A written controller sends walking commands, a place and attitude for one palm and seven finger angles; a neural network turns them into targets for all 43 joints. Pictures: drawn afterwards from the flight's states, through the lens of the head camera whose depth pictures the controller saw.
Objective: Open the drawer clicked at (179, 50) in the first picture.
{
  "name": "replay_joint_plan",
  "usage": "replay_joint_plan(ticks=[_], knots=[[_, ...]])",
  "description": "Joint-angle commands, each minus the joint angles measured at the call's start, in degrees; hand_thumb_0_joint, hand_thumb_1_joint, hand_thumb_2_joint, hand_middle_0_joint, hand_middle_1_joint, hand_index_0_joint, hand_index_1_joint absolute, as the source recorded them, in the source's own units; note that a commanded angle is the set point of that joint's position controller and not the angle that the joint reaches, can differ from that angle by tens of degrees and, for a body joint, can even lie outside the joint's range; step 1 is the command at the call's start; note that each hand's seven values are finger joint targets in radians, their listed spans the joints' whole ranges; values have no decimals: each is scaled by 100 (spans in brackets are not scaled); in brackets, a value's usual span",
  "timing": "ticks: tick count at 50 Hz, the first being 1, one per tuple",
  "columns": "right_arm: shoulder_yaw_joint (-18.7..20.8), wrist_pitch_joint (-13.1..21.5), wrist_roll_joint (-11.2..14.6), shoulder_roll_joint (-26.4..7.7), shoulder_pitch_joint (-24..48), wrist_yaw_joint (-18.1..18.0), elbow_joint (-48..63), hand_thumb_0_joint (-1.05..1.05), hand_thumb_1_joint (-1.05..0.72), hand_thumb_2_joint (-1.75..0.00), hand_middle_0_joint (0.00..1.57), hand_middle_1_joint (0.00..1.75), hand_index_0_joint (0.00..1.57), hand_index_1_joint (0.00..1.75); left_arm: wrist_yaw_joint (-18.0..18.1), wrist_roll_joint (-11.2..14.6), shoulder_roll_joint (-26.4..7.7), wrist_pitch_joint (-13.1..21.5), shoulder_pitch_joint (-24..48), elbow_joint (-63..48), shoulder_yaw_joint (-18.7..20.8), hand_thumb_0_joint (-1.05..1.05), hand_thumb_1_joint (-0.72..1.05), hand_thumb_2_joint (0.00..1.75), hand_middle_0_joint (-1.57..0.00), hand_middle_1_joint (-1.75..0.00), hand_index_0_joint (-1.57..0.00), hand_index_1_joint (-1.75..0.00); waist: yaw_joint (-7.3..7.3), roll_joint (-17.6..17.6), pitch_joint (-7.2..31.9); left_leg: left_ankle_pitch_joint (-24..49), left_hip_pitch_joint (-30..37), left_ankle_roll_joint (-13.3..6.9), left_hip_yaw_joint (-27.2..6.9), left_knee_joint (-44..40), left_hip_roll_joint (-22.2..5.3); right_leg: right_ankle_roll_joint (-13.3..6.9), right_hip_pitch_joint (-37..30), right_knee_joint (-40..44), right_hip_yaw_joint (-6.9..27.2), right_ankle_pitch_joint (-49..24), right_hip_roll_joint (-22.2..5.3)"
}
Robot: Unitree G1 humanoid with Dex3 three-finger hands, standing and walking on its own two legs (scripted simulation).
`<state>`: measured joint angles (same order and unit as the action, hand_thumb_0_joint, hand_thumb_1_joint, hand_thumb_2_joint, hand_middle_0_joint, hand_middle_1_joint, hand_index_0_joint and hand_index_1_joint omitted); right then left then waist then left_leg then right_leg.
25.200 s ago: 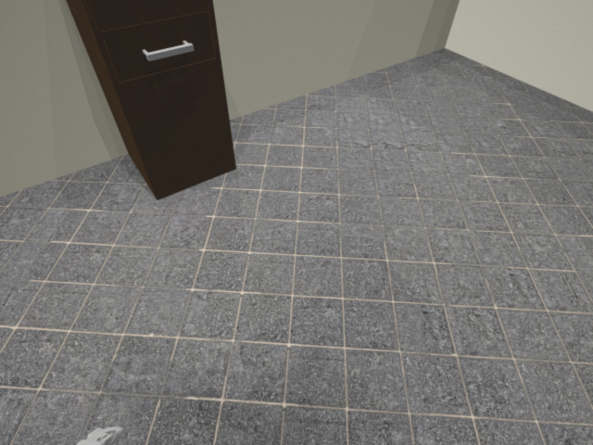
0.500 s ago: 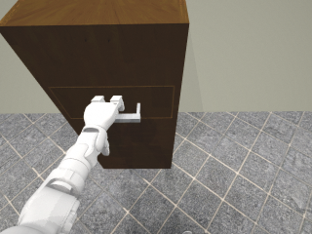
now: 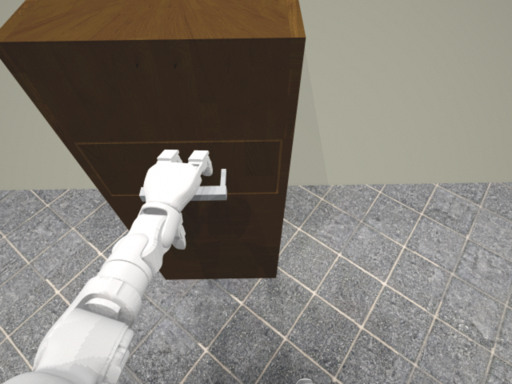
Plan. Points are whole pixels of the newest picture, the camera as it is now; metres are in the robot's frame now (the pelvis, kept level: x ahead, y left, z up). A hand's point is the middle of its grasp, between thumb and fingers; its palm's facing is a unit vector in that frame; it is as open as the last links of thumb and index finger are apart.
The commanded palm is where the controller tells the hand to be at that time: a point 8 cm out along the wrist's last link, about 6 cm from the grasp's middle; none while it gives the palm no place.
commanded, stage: move the hooked fingers above the handle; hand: left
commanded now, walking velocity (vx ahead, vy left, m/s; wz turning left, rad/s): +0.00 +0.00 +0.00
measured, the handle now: (185, 184) +0.50 +0.15 -0.05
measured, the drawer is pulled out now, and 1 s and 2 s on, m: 0.00 0.00 0.00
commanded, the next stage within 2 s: lower the fingers behind the handle in 0.06 s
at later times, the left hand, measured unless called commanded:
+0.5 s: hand (187, 194) +0.45 +0.13 -0.01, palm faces +0.05 -0.09 -0.99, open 13.8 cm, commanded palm +0.42 +0.16 +0.03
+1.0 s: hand (184, 211) +0.44 +0.14 -0.06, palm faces -0.03 -0.08 -1.00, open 13.9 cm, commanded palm +0.42 +0.16 +0.00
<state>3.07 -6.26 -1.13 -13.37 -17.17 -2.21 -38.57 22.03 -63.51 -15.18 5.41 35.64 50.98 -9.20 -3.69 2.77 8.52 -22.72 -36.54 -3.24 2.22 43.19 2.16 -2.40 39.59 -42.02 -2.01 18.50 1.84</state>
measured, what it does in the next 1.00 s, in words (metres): stands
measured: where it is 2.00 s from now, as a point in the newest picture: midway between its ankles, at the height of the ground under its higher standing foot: outside the picture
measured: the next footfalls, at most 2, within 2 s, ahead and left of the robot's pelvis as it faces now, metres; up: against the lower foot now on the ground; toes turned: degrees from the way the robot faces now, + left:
none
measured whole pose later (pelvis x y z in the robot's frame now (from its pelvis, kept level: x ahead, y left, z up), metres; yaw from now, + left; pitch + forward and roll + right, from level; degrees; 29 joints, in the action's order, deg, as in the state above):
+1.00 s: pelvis +0.00 +0.00 -0.03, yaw -1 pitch +24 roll -1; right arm 3.7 -4.2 -2.7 -14.1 -16.9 0.3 -40.7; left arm 30.8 -66.0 -15.8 2.8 39.3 60.3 -4.0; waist -5.6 3.1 11.6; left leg -27.8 -51.5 -3.2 2.6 55.6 1.3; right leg -2.7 54.6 -53.6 -2.2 22.7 2.4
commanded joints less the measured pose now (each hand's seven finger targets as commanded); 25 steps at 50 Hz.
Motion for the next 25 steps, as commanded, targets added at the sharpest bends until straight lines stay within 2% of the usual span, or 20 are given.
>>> replay_joint_plan(ticks=[1,2,4,5,7,8,9,10,12,14,16,17,18,19,20,21,23,25], knots=[[244,166,-153,-647,-153,91,238,0,-90,-90,20,30,20,30,1145,-209,-1377,-221,2640,-939,878,0,-50,30,-30,-120,-30,-120,23,138,2044,2397,710,256,-322,-53,-59,-127,-741,-53,86,-1527,33],[233,164,-138,-675,-141,132,196,0,-90,-90,20,30,20,30,1270,-176,-1303,-509,2624,-545,841,0,-50,30,-30,-120,-30,-120,-32,-75,1845,2129,471,247,-290,-94,-41,-113,-717,-20,61,-1401,45],[227,135,-94,-742,-117,184,197,0,-90,-90,20,30,20,30,1348,-96,-1305,-1063,2666,-191,759,0,-50,30,-30,-120,-30,-120,-32,-274,2036,1861,356,207,-194,-200,1,-77,-1018,84,90,-1384,49],[229,100,-63,-773,-76,188,204,0,-90,-90,20,30,20,30,1291,-36,-1270,-1302,2812,-37,681,0,-50,30,-30,-120,-30,-120,-90,-349,2132,1846,363,188,-156,-233,16,-58,-1185,147,121,-1493,47],[264,23,29,-815,-162,189,206,0,-90,-90,20,30,20,30,972,147,-846,-1643,3091,4,174,0,-50,30,-30,-120,-30,-120,-242,-368,2360,1923,676,161,-142,-327,-2,-4,-1379,304,163,-1703,39],[295,-4,68,-821,-205,181,219,0,-90,-90,20,30,20,30,740,283,-665,-1700,3151,-83,5,0,-50,30,-30,-120,-30,-120,-272,-410,2454,2019,880,150,-168,-371,-21,13,-1476,375,167,-1791,37],[317,-23,95,-845,-228,143,236,0,-90,-90,20,30,20,30,480,403,-558,-1675,3146,-171,-118,0,-50,30,-30,-120,-30,-120,-317,-506,2513,2099,1045,127,-188,-390,-38,33,-1557,430,179,-1869,27],[330,-26,95,-860,-244,103,281,0,-90,-90,20,30,20,30,197,545,-256,-1563,3158,-317,-388,0,-50,30,-30,-120,-30,-120,-422,-540,2551,2237,1235,107,-236,-380,-45,44,-1545,471,183,-1953,25],[299,28,81,-886,-288,-12,273,0,-90,-90,20,30,20,30,-244,667,-350,-1136,3045,-396,-387,0,-50,30,-30,-120,-30,-120,-467,-731,2230,2031,1122,31,-253,-386,-17,80,-1572,532,219,-1936,-13],[262,109,46,-853,-326,-106,262,0,-90,-90,20,30,20,30,-427,533,-593,-566,2875,-501,-225,0,-50,30,-30,-120,-30,-120,-381,-668,1994,1829,939,15,-307,-364,12,52,-1458,485,250,-1770,-44],[240,174,11,-798,-386,-141,216,0,-90,-90,20,30,20,30,-286,272,-912,-40,2934,-655,54,0,-50,30,-30,-120,-30,-120,-276,-395,1798,1776,780,42,-356,-258,-5,-17,-1072,333,261,-1551,-53],[231,212,-13,-752,-408,-123,208,0,-90,-90,20,30,20,30,-116,135,-960,144,2892,-666,158,0,-50,30,-30,-120,-30,-120,-205,-224,1721,1796,659,66,-376,-177,-6,-57,-847,228,254,-1455,-38],[221,232,-34,-735,-396,-99,181,0,-90,-90,20,30,20,30,109,-3,-1247,234,2674,-553,484,0,-50,30,-30,-120,-30,-120,-78,-122,1655,1789,486,104,-381,-106,-14,-96,-669,108,233,-1337,-25],[201,252,-78,-717,-369,-50,191,0,-90,-90,20,30,20,30,364,-90,-1333,276,2701,-619,606,0,-50,30,-30,-120,-30,-120,-12,74,1747,1789,330,130,-359,-34,-9,-120,-591,-27,232,-1324,-15],[203,254,-133,-732,-320,-5,153,0,-90,-90,20,30,20,30,641,-162,-1708,219,2542,-538,1041,0,-50,30,-30,-120,-30,-120,135,42,1874,1879,130,146,-351,54,4,-150,-654,-168,231,-1383,-5],[200,256,-167,-707,-291,48,186,0,-90,-90,20,30,20,30,898,-223,-1727,98,2403,-504,1132,0,-50,30,-30,-120,-30,-120,165,57,2036,1942,-30,166,-312,144,3,-141,-668,-305,218,-1489,-1],[226,279,-205,-659,-239,143,192,0,-90,-90,20,30,20,30,1326,-271,-1434,-288,2440,-321,1019,0,-50,30,-30,-120,-30,-120,74,-66,2227,1974,-233,192,-220,309,3,-116,-610,-435,178,-1618,8],[236,255,-221,-692,-178,226,199,0,-90,-90,20,30,20,30,1561,-258,-1455,-785,2283,-78,1093,0,-50,30,-30,-120,-30,-120,121,-197,2536,2063,-336,203,-143,375,28,-96,-872,-500,204,-1880,23]])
